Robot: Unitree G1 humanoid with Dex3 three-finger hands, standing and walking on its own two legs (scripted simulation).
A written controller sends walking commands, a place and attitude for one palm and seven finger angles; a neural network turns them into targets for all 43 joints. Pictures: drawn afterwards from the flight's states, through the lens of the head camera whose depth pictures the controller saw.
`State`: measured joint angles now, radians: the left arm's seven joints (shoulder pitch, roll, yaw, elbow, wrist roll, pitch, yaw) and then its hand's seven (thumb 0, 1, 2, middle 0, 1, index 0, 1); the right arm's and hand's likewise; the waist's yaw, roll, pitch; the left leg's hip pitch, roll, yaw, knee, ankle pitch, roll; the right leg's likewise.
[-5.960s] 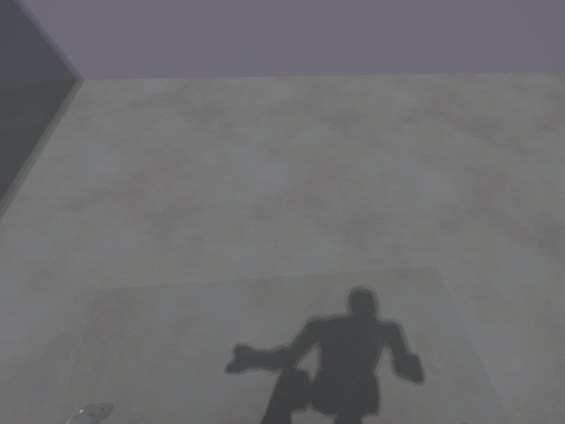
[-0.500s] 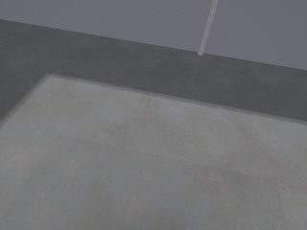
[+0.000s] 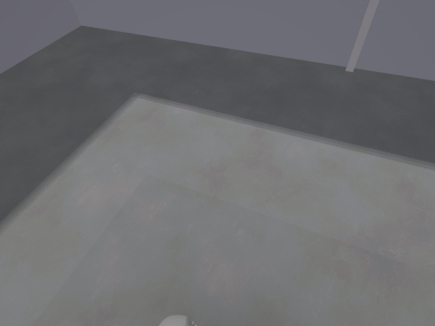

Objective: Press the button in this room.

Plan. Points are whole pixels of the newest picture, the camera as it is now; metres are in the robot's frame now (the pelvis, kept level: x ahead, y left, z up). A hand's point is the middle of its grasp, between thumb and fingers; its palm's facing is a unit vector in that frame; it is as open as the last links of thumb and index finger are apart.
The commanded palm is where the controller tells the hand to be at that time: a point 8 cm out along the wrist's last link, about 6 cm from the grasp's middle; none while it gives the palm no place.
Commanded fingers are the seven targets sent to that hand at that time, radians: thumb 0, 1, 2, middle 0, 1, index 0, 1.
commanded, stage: turn or walk to find it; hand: left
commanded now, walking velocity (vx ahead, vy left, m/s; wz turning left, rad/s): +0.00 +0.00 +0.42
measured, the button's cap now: out of the picture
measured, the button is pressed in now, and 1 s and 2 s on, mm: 0 0 0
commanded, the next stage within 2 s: none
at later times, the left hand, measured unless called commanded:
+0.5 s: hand out of the picture +0.00 +0.28 -0.17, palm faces +0.24 -0.94 -0.25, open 7.4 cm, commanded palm none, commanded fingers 0.00 0.90 0.90 -0.20 -0.30 -0.20 -0.30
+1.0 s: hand out of the picture -0.05 +0.19 -0.15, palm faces +0.41 -0.87 -0.27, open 7.4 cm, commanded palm none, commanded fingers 0.00 0.90 0.90 -0.20 -0.30 -0.20 -0.30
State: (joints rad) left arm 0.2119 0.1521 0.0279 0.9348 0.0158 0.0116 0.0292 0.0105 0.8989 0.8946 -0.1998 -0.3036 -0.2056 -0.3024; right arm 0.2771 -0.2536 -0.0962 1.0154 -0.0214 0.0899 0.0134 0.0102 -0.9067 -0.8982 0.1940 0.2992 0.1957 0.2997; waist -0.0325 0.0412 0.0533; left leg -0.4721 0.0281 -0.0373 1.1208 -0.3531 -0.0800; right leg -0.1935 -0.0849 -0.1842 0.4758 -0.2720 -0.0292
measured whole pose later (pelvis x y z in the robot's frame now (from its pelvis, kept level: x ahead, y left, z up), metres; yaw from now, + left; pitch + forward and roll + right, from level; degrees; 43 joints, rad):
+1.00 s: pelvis -0.05 -0.01 +0.00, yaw +24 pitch -1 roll +2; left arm 0.22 0.15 0.02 0.93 0.01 0.01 0.03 0.01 0.90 0.89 -0.20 -0.30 -0.21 -0.30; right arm 0.27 -0.26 -0.09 1.02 -0.02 0.09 0.01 0.01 -0.91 -0.90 0.19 0.30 0.20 0.30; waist -0.03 0.04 0.05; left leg -0.46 0.02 -0.05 1.15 -0.34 -0.08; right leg -0.21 -0.08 -0.19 0.47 -0.24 -0.05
